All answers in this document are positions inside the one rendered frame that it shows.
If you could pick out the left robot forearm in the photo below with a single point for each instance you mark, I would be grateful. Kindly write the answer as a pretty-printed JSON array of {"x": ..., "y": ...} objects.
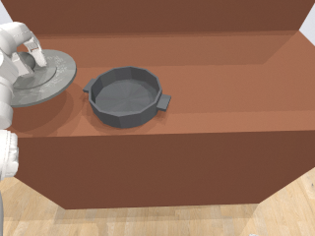
[{"x": 8, "y": 75}]

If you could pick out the table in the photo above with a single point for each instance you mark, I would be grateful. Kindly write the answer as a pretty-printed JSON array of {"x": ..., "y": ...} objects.
[{"x": 240, "y": 124}]

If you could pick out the lid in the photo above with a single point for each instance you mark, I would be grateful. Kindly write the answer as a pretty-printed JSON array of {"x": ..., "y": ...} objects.
[{"x": 49, "y": 81}]

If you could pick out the pot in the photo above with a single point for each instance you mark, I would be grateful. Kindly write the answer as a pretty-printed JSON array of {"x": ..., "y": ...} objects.
[{"x": 126, "y": 97}]

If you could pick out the knob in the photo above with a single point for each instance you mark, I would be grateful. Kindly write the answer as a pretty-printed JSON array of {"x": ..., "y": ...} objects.
[{"x": 29, "y": 59}]

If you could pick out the left robot upper arm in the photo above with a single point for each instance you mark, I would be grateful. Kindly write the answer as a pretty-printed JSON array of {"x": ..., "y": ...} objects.
[{"x": 9, "y": 163}]

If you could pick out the robot left hand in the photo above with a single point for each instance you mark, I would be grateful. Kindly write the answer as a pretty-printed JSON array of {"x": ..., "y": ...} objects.
[{"x": 22, "y": 35}]

